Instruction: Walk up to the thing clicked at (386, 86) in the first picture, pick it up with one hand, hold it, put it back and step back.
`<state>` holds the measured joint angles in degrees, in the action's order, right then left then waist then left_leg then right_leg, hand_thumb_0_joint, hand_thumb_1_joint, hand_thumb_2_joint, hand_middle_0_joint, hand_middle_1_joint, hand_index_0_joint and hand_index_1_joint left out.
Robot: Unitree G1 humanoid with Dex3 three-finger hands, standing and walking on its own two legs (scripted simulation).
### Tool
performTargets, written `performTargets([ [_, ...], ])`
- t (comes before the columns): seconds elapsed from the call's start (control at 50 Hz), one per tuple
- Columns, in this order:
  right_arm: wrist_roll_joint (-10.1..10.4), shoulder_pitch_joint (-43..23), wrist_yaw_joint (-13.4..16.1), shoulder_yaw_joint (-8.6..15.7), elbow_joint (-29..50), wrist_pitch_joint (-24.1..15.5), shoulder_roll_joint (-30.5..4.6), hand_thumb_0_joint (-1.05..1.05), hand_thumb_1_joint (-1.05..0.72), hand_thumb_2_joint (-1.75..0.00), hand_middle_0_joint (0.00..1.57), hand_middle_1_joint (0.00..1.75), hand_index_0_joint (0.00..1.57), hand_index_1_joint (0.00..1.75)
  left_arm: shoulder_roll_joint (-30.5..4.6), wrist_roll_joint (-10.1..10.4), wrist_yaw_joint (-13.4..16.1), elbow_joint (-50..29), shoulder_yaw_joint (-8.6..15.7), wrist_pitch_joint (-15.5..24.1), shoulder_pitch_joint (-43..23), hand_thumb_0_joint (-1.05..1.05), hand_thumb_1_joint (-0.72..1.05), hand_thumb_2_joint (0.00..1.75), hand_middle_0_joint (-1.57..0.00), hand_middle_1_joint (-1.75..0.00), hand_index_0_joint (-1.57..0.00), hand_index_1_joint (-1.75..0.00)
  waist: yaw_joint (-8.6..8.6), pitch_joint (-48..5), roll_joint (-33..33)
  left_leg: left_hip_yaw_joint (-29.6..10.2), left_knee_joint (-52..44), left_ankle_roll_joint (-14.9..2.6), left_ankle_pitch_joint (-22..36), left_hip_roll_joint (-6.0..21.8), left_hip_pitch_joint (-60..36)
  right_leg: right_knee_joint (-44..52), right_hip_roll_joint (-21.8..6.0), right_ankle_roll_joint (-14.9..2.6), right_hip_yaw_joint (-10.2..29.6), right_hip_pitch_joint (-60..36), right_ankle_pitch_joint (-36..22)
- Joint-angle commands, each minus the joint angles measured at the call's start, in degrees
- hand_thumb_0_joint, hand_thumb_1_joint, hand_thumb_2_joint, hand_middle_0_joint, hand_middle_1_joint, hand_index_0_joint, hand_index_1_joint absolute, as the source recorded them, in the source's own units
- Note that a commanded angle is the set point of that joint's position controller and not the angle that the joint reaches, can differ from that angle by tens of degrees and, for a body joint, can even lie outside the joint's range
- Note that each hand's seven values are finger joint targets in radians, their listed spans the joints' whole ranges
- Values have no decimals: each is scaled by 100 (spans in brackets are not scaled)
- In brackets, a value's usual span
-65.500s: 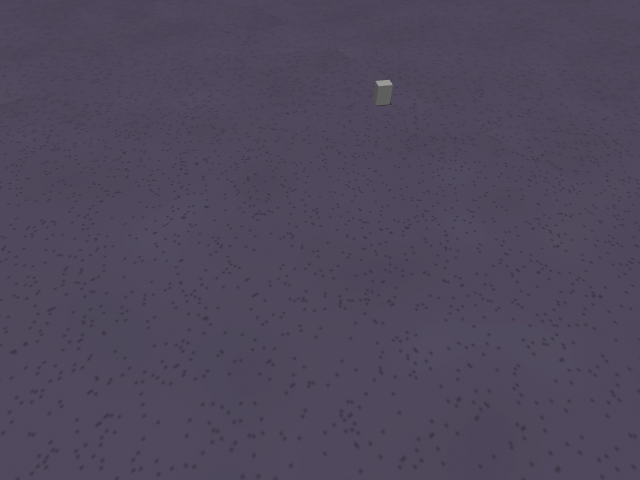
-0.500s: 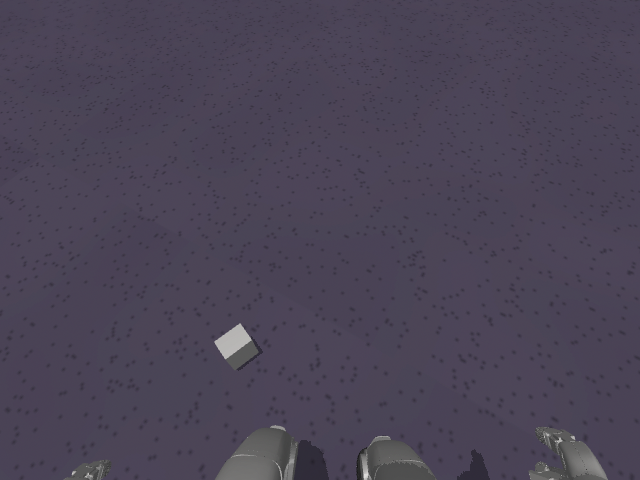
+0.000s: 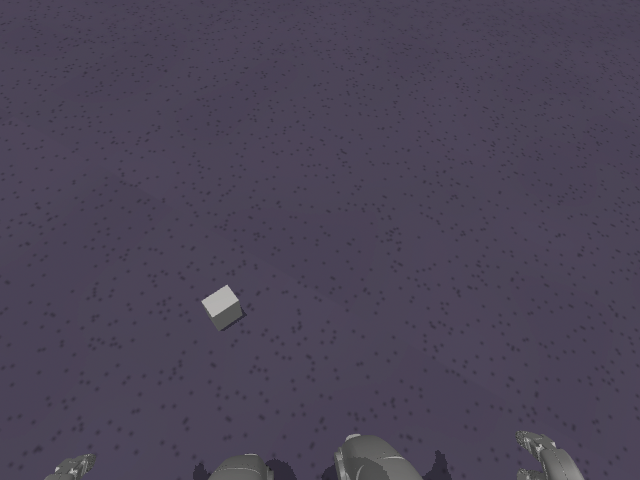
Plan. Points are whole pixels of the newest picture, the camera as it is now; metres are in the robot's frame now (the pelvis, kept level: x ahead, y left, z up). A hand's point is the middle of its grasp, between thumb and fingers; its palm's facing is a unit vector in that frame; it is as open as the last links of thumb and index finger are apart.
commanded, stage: step back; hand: left
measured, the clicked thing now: (222, 308) +0.57 +0.25 -0.70
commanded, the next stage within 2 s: none
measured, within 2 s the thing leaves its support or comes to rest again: neither
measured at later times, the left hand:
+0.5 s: hand out of the picture +0.01 +0.27 -0.16, palm faces +0.01 -0.92 -0.39, open 7.4 cm
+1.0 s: hand out of the picture -0.23 +0.23 -0.14, palm faces -0.04 -0.91 -0.41, open 7.4 cm
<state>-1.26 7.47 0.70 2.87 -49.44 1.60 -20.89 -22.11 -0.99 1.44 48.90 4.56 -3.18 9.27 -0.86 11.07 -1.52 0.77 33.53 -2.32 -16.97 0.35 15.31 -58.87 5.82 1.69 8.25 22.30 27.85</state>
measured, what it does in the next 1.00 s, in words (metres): walks backwards: right foot, then left foot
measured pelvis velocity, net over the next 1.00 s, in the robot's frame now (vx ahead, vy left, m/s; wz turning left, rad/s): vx -0.30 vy -0.04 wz -0.06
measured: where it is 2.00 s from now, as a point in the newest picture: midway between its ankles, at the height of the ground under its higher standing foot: outside the picture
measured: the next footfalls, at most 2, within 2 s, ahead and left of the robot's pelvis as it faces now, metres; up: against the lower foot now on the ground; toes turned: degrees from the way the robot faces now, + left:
right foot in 0.10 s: +0.00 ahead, -0.13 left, +0.00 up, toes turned +2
left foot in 0.44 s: -0.10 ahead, +0.11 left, +0.00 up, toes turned -2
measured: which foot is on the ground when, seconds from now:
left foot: down 0.00-0.14, up 0.16-0.42, down 0.44-0.88, up 0.90-1.00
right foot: up 0.00-0.08, down 0.10-0.46, up 0.48-0.82, down 0.84-1.00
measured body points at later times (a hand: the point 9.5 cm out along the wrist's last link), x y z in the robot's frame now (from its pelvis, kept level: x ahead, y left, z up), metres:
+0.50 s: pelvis -0.14 +0.01 -0.02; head -0.08 +0.02 +0.43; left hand +0.01 +0.32 -0.13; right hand -0.06 -0.31 -0.13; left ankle -0.14 +0.12 -0.73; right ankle -0.05 -0.13 -0.72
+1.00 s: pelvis -0.30 -0.04 +0.00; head -0.26 -0.06 +0.44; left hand -0.23 +0.27 -0.11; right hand -0.19 -0.36 -0.13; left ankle -0.26 +0.11 -0.66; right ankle -0.29 -0.15 -0.73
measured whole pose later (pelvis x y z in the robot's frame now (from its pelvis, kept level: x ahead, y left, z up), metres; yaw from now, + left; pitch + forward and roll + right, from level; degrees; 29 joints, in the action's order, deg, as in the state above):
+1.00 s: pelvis -0.30 -0.04 +0.00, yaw -3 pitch -3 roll +2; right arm -0.5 8.5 0.8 3.1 -48.5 3.6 -23.2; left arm -19.6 -2.5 -0.5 49.1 3.8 -3.3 13.4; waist -2.5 7.7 0.9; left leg -7.3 62.5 0.2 -26.3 -5.3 29.5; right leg -37.0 -0.3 -0.8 3.7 15.6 18.8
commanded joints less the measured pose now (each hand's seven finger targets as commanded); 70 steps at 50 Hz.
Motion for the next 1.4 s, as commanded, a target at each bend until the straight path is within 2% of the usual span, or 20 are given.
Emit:
performTargets([
  [0.0, 26, 235, 97, 416, 391, -37, -1454, 0, -90, -90, 20, 30, 20, 30, -827, -20, 15, -535, 219, 284, 27, 0, 90, 90, -20, -30, -20, -30, 285, -1494, 1167, -1074, -92, -933, 3399, 1191, -1671, 1920, -382, -63, -508, 89, -191],
  [0.08, 183, -130, 36, 344, 527, 53, -1265, 0, -90, -90, 20, 30, 20, 30, -1068, -141, 33, -225, 305, 377, 538, 0, 90, 90, -20, -30, -20, -30, 1, -1786, 472, -920, 611, -335, 1770, 760, -218, 3513, -723, -377, -46, -1694, -2901],
  [0.14, 126, -151, 137, 371, 510, 141, -1211, 0, -90, -90, 20, 30, 20, 30, -1844, -148, 14, -626, 449, 369, -106, 0, 90, 90, -20, -30, -20, -30, -147, -987, -1303, -959, 3429, 285, -2148, -469, 672, 3906, -2890, -2102, 2511, -169, -3625],
  [0.22, 161, 330, 105, 284, 229, 81, -1196, 0, -90, -90, 20, 30, 20, 30, -1140, -78, 56, -814, 340, 315, -423, 0, 90, 90, -20, -30, -20, -30, 95, -1078, -578, -967, 3745, 318, -1294, -802, 947, 3328, -1698, -1338, 508, -780, -4146],
  [0.36, 57, 561, 122, 242, 378, -44, -1077, 0, -90, -90, 20, 30, 20, 30, -1184, -107, 77, -961, 301, 145, -74, 0, 90, 90, -20, -30, -20, -30, -70, -1493, -1178, -314, 413, 296, -1006, -129, 642, 2717, -1712, -1218, 498, -2025, -3993],
  [0.42, -88, 782, 88, 388, 222, -130, -1193, 0, -90, -90, 20, 30, 20, 30, -1049, -5, 20, -1036, 206, 9, -99, 0, 90, 90, -20, -30, -20, -30, 45, -1441, -469, -684, -1150, 150, 862, 71, -525, 1958, -1220, -679, 229, -740, -2538],
  [0.48, -135, 257, 29, 607, 502, -156, -2270, 0, -90, -90, 20, 30, 20, 30, -1130, -84, 117, -1053, 323, 28, -563, 0, 90, 90, -20, -30, -20, -30, 385, -996, 1565, -3649, -1769, -1514, 1478, 2449, 696, -951, 33, -193, 311, 242, 1005],
  [0.56, -108, -242, 105, 371, 611, -222, -1394, 0, -90, -90, 20, 30, 20, 30, -1092, 22, 8, -703, 362, 18, 188, 0, 90, 90, -20, -30, -20, -30, -236, -907, 864, -1458, -1021, -851, 2639, 1242, -133, -1755, 186, -239, 498, 760, -77],
  [0.7, -34, 498, 137, 470, 594, -165, -1477, 0, -90, -90, 20, 30, 20, 30, -939, -62, -43, -753, 286, 117, 28, 0, 90, 90, -20, -30, -20, -30, 314, -1426, 1136, -1393, -580, -1176, 2799, 1381, -1484, 359, -218, 115, -20, 541, 257],
  [0.8, -15, -58, 81, 475, 750, 12, -1678, 0, -90, -90, 20, 30, 20, 30, -872, -69, -100, -225, 274, 176, 980, 0, 90, 90, -20, -30, -20, -30, -112, -1812, 1413, -1097, -22, -773, 2085, 1241, -561, 3382, -468, -146, -747, -1160, -1114],
  [0.86, 57, 38, 75, 272, 843, 53, -1024, 0, -90, -90, 20, 30, 20, 30, -1751, -214, -123, -362, 505, 216, 698, 0, 90, 90, -20, -30, -20, -30, -58, -1204, -1065, -563, 1505, 165, -1266, -487, 1952, 4000, -2020, -870, 1858, -1424, -903],
  [0.88, 22, -209, 190, 385, 819, 75, -1271, 0, -90, -90, 20, 30, 20, 30, -2244, -237, -103, -603, 572, 194, 126, 0, 90, 90, -20, -30, -20, -30, -335, -926, -1753, -796, 2906, 308, -1923, -491, 1320, 4374, -3034, -1846, 2673, 235, -871],
  [0.9, 56, -120, 180, 474, 704, 75, -1509, 0, -90, -90, 20, 30, 20, 30, -2021, -175, -67, -685, 530, 217, -242, 0, 90, 90, -20, -30, -20, -30, -100, -504, -1518, -1137, 3541, 278, -1663, -299, 942, 4558, -3061, -1873, 2643, 1065, -748],
  [0.96, 120, 448, 130, 312, 346, 61, -1232, 0, -90, -90, 20, 30, 20, 30, -1315, -145, -20, -802, 382, 242, -702, 0, 90, 90, -20, -30, -20, -30, 276, -549, -687, -997, 3683, 237, -850, -800, 1158, 3637, -1685, -1066, 338, 136, -2302],
  [1.08, 27, 468, 174, 189, 516, -95, -1019, 0, -90, -90, 20, 30, 20, 30, -1181, -196, 55, -836, 368, 125, 32, 0, 90, 90, -20, -30, -20, -30, -194, -1162, -1035, -411, 1330, 352, -1252, -300, 1180, 2926, -1863, -1197, 257, -1766, -3647],
  [1.16, -52, 1081, 138, 301, 234, -129, -1082, 0, -90, -90, 20, 30, 20, 30, -1235, -57, 7, -878, 246, -27, 0, 0, 90, 90, -20, -30, -20, -30, 14, -1548, -893, -36, -1178, 161, 527, -259, -152, 2116, -1661, -863, 180, -1411, -3293],
  [1.2, -197, 772, 99, 505, 358, -105, -1857, 0, -90, -90, 20, 30, 20, 30, -814, -13, -18, -935, 113, -41, 133, 0, 90, 90, -20, -30, -20, -30, -91, -1553, 1192, -2583, -1273, -580, 1906, 1560, -923, 653, -532, -305, -633, 592, -353],
  [1.24, -153, 300, 100, 589, 536, -140, -2286, 0, -90, -90, 20, 30, 20, 30, -1181, -66, 93, -981, 247, -34, -553, 0, 90, 90, -20, -30, -20, -30, 250, -1205, 1520, -3451, -1570, -1657, 2083, 2556, 644, -1043, -418, -210, 90, 110, 975],
  [1.3, -152, -53, 157, 317, 576, -185, -1484, 0, -90, -90, 20, 30, 20, 30, -1071, 49, -17, -618, 252, -19, 95, 0, 90, 90, -20, -30, -20, -30, -216, -1251, 716, -1321, -815, -953, 2896, 1262, 88, -1395, -49, -277, 251, 386, 109],
  [1.38, -108, 279, 75, 349, 423, -204, -1347, 0, -90, -90, 20, 30, 20, 30, -905, -42, -133, -475, 176, 172, 41, 0, 90, 90, -20, -30, -20, -30, 111, -1210, 1008, -1304, -1005, -813, -76, 961, -583, 983, -398, -118, -234, 169, 0],
])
